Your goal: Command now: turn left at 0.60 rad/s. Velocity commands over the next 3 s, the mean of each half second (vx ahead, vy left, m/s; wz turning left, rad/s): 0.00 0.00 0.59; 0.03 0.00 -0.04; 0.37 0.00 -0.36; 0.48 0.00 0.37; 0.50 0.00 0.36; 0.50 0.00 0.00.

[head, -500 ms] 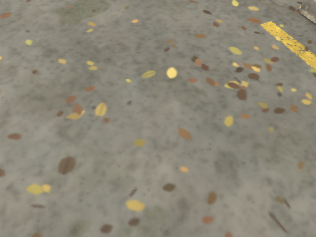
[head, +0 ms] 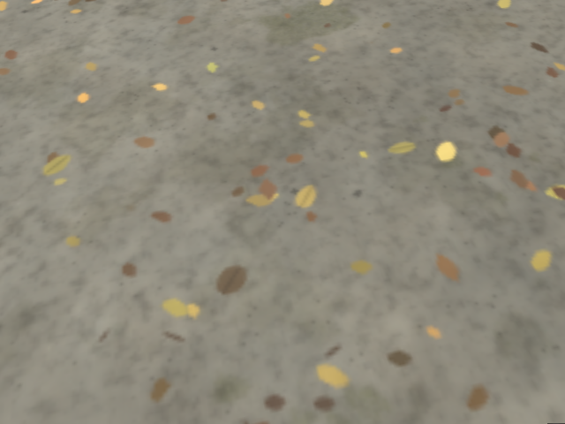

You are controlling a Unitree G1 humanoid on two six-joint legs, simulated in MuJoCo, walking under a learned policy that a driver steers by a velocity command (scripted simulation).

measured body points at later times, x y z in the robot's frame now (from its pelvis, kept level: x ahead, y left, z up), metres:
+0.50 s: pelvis -0.02 +0.05 +0.01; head +0.01 +0.09 +0.45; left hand +0.03 +0.38 -0.11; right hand +0.22 -0.17 -0.06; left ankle -0.04 +0.14 -0.73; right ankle +0.00 -0.10 -0.65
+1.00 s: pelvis +0.00 +0.05 -0.01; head +0.01 +0.05 +0.44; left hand +0.06 +0.35 -0.10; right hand +0.20 -0.18 -0.10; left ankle -0.04 +0.14 -0.73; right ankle +0.03 -0.08 -0.72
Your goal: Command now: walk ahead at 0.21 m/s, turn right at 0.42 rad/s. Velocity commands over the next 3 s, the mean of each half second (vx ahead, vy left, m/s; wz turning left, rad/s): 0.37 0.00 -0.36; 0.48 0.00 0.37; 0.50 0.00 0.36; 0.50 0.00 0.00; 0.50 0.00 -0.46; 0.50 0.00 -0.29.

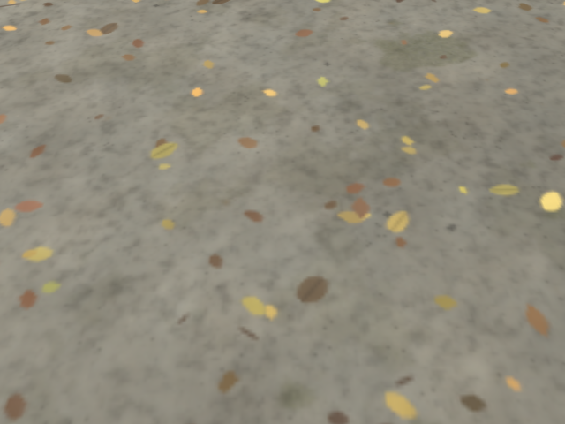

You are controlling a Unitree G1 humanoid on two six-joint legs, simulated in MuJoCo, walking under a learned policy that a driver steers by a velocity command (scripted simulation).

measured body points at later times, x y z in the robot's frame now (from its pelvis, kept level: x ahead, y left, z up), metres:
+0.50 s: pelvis +0.16 -0.13 +0.01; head +0.18 -0.15 +0.46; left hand +0.33 +0.11 -0.08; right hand +0.22 -0.42 -0.10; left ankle +0.19 +0.03 -0.63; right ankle +0.14 -0.20 -0.73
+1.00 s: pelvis +0.45 -0.15 +0.01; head +0.49 -0.15 +0.45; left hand +0.56 +0.13 -0.09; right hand +0.60 -0.42 -0.10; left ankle +0.50 -0.09 -0.73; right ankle +0.36 -0.29 -0.63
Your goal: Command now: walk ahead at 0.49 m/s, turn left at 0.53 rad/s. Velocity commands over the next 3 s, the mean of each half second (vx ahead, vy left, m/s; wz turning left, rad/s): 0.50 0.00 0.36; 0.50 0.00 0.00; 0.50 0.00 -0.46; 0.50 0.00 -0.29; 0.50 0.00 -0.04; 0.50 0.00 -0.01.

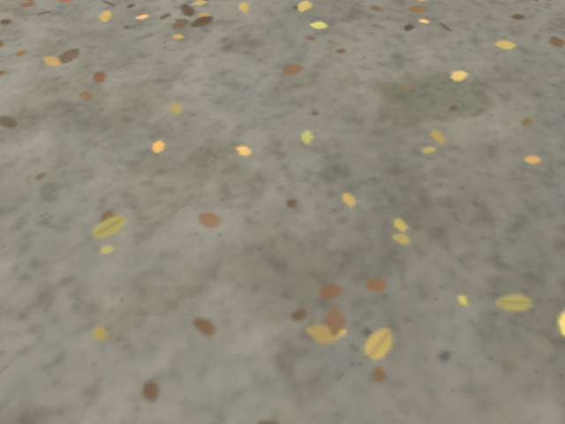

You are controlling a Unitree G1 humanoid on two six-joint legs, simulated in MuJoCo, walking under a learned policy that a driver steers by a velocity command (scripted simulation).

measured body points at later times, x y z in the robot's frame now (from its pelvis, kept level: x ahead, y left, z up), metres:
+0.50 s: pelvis +0.29 -0.07 +0.01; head +0.31 -0.08 +0.46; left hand +0.32 +0.21 -0.09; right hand +0.46 -0.31 -0.10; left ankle +0.25 +0.07 -0.65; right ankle +0.32 -0.16 -0.73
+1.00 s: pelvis +0.54 +0.03 +0.01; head +0.56 +0.05 +0.46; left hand +0.57 +0.32 -0.12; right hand +0.71 -0.21 -0.09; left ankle +0.55 +0.12 -0.73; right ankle +0.53 -0.13 -0.65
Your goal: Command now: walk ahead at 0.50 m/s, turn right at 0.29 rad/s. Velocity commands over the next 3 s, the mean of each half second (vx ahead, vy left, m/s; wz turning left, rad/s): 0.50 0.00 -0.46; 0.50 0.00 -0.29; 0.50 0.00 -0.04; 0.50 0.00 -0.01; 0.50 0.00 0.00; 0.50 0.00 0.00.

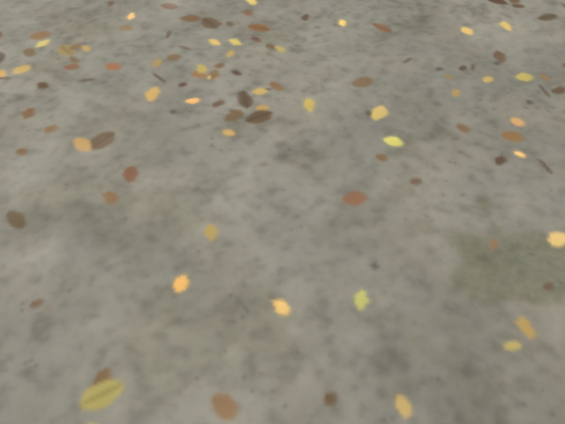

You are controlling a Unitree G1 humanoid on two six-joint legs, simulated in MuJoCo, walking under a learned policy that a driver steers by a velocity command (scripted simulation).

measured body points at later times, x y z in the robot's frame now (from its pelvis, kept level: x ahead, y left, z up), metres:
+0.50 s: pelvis +0.27 -0.08 -0.01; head +0.30 -0.10 +0.44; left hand +0.48 +0.14 -0.11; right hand +0.30 -0.38 -0.13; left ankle +0.20 +0.09 -0.64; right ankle +0.31 -0.16 -0.74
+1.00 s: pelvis +0.56 -0.11 -0.01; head +0.58 -0.11 +0.44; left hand +0.74 +0.11 -0.13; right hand +0.58 -0.41 -0.10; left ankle +0.64 -0.05 -0.74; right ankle +0.40 -0.19 -0.65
